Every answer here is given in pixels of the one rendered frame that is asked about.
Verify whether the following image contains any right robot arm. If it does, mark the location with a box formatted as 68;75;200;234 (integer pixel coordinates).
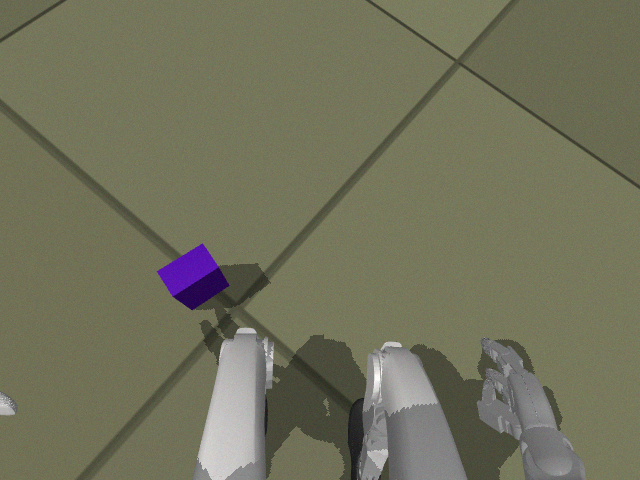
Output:
519;427;586;480

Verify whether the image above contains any carton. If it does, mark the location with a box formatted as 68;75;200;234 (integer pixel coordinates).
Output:
157;243;229;310

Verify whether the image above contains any left robot hand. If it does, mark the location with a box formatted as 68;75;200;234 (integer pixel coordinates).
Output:
0;391;18;415

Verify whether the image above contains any right robot hand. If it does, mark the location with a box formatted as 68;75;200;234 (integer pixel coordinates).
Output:
477;337;558;440

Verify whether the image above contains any right robot foot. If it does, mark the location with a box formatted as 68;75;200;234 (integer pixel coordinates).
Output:
348;398;381;480

